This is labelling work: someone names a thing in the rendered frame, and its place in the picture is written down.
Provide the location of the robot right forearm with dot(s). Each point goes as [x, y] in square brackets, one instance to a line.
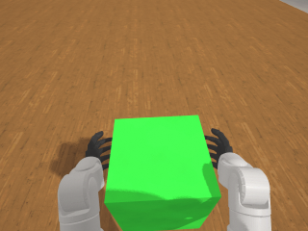
[248, 194]

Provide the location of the carton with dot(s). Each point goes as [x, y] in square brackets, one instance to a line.
[160, 174]

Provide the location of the robot left hand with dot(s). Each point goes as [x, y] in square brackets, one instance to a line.
[95, 151]

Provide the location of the robot right hand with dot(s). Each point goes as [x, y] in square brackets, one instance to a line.
[222, 145]

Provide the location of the robot left forearm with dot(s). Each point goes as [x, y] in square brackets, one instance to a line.
[78, 198]

